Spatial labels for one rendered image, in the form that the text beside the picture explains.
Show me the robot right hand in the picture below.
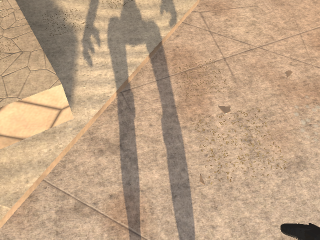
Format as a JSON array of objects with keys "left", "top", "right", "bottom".
[{"left": 280, "top": 223, "right": 320, "bottom": 240}]

